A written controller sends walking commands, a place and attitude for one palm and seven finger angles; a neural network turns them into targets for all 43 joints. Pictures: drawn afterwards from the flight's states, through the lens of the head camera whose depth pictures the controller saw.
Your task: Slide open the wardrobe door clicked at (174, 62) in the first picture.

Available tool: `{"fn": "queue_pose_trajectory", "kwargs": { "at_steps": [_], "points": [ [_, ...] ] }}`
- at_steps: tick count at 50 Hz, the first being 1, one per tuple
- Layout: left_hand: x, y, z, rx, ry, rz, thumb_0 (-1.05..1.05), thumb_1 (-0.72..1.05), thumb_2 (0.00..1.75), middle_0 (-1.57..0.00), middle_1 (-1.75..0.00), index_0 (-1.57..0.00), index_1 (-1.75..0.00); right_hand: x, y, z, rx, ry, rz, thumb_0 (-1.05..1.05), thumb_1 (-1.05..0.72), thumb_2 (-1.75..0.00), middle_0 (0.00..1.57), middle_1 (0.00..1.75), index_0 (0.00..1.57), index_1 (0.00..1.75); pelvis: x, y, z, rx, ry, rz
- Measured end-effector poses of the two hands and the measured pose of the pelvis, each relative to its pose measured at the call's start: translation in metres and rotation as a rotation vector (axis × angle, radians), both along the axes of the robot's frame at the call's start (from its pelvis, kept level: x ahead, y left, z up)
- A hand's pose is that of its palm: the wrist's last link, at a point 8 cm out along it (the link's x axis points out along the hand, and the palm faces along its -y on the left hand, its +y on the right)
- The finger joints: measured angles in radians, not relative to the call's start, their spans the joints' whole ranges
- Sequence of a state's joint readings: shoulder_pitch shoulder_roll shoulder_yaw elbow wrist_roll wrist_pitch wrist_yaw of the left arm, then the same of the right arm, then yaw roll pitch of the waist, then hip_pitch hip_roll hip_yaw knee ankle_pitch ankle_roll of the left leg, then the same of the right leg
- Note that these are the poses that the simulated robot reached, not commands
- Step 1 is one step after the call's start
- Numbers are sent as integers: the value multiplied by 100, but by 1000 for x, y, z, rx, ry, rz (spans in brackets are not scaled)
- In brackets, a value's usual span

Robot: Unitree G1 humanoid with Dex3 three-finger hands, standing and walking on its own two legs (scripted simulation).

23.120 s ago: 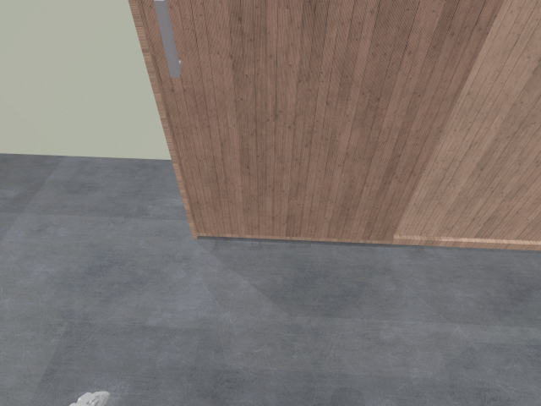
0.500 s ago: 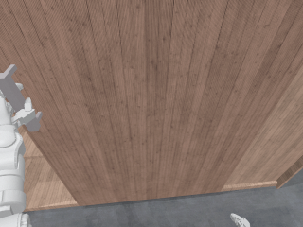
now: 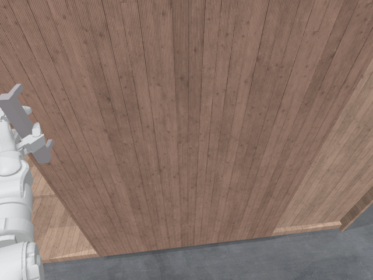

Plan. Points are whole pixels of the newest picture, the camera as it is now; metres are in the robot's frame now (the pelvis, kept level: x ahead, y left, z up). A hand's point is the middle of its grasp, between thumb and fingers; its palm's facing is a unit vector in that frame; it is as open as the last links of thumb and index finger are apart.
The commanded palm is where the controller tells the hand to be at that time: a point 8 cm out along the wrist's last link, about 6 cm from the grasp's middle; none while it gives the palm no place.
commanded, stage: stop walking and hold the door there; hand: left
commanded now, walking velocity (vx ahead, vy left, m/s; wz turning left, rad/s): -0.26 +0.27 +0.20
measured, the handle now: (31, 125) +0.41 +0.37 +0.15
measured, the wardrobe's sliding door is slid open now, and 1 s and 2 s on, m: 0.45 0.45 0.45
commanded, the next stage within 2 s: loosen the grip on the handle in 1.14 s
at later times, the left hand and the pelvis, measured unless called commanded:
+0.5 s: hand (33, 139) +0.36 +0.34 +0.15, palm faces +0.44 -0.87 -0.23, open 6.7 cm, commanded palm +0.32 +0.37 +0.14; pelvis -0.06 +0.07 -0.01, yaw +2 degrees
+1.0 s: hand (32, 138) +0.36 +0.34 +0.15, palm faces +0.38 -0.90 -0.23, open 6.4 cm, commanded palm +0.32 +0.37 +0.14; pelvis -0.05 +0.09 +0.00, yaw +0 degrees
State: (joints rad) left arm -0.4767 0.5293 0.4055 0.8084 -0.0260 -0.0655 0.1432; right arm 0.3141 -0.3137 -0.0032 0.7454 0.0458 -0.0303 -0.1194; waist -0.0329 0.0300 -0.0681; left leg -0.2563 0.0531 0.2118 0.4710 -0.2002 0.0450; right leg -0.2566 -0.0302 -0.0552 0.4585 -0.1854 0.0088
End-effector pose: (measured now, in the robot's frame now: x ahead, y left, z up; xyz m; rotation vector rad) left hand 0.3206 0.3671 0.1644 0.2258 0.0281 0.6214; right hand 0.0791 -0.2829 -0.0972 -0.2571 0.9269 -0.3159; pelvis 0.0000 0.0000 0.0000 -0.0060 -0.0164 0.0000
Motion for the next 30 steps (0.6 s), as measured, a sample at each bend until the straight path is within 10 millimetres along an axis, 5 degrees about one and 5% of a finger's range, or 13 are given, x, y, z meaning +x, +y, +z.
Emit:
{"fn": "queue_pose_trajectory", "kwargs": {
  "at_steps": [10, 17, 24, 30],
  "points": [
    [0, 3, 0, 14, 4, -27, -5, 63, 80, -36, -129, -24, -137, 31, 14, -5, 7, -27, 46, 1, -90, -90, 20, 30, 20, 30, -15, 18, -7, -2, -2, 35],
    [0, 14, -2, 37, -30, -141, -7, 60, 77, -40, -134, -29, -136, 38, 55, -3, -19, -63, 83, 1, -90, -90, 20, 30, 20, 30, -40, 55, -16, 31, -12, 79],
    [-1, 13, -1, 26, -12, -162, -6, 64, 74, -33, -133, -23, -134, 16, 121, -13, 130, -57, 157, 1, -90, -90, 20, 30, 20, 30, -60, 67, -9, 14, 7, 33],
    [-1, 11, 1, 39, 16, -164, -6, 67, 74, -31, -132, -20, -135, -16, 141, -32, 196, 11, 178, 1, -90, -90, 20, 30, 21, 30, -70, 70, -9, 7, 20, 17]
  ]
}}
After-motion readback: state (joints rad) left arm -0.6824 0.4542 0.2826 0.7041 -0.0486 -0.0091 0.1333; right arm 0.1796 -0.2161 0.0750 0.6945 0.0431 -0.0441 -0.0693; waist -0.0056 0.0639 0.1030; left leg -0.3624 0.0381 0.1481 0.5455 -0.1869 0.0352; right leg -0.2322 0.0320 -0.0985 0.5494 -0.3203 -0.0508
